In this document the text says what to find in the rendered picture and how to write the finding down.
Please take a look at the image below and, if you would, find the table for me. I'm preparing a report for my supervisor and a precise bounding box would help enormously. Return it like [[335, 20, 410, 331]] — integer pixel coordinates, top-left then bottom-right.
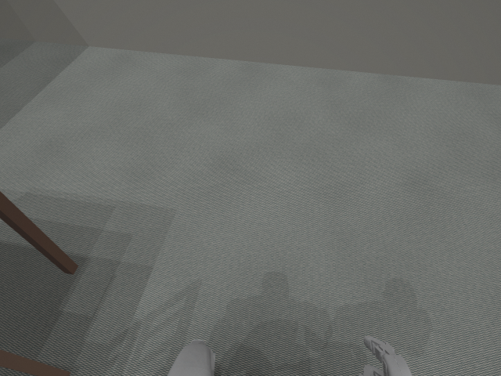
[[0, 191, 78, 275]]

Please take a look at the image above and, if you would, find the right robot hand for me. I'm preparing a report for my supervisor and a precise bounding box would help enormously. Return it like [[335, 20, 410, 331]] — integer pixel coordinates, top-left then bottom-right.
[[359, 336, 413, 376]]

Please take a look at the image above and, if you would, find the chair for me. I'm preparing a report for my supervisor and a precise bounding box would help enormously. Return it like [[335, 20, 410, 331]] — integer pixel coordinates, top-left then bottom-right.
[[0, 350, 71, 376]]

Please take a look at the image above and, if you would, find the left robot thigh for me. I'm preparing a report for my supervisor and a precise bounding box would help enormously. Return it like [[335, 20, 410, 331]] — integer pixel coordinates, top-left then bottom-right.
[[167, 344, 215, 376]]

